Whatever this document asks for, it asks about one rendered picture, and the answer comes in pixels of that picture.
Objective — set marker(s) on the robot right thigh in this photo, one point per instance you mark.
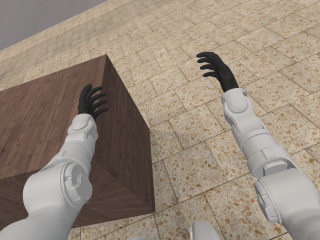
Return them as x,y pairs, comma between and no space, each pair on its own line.
203,230

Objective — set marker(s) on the left robot upper arm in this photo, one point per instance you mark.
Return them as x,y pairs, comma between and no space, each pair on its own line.
53,199

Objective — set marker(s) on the right robot upper arm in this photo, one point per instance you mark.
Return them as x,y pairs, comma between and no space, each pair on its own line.
286,197

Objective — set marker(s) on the robot right hand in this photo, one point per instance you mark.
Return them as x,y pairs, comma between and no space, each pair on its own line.
220,70

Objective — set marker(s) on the pedestal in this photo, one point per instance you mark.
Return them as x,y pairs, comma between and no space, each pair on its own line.
34,120

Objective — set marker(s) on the robot right forearm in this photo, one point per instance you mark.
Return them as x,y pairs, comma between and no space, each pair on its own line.
264,155

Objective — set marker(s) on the robot left hand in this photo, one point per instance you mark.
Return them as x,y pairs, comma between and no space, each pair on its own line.
86,105

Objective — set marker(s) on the robot left forearm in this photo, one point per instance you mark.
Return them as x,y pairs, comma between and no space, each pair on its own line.
79,145

